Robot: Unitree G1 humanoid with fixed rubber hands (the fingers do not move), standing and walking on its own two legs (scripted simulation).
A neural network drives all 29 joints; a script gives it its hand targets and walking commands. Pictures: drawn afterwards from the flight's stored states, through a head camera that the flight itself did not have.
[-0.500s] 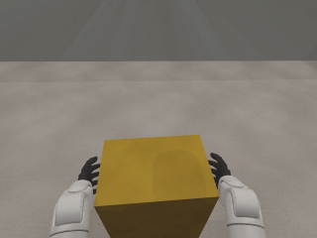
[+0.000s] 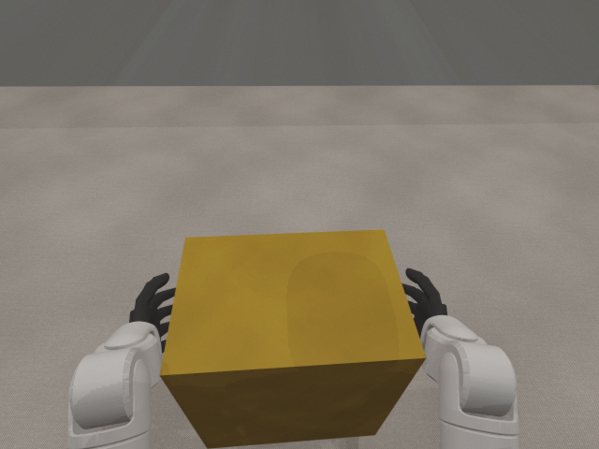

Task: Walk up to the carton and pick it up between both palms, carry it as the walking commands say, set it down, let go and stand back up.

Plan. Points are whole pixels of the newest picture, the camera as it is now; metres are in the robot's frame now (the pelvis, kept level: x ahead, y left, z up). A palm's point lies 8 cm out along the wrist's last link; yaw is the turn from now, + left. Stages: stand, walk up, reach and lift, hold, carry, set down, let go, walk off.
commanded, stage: carry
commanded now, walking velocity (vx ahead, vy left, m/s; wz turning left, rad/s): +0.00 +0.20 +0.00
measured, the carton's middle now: (289, 346) +0.27 +0.01 +0.00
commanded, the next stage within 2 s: none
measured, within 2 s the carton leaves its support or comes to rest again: neither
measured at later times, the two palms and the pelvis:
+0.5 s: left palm (52, 350) +0.23 +0.28 +0.07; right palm (348, 345) +0.24 -0.06 +0.07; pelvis -0.02 +0.10 +0.00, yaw -1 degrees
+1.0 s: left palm out of the picture +0.21 +0.45 +0.06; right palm (202, 363) +0.22 +0.11 +0.08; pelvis -0.04 +0.26 +0.01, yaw +0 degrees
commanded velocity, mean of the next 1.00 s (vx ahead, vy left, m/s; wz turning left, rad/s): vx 0.00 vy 0.20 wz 0.00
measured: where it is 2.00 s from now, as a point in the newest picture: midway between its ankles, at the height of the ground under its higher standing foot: outside the picture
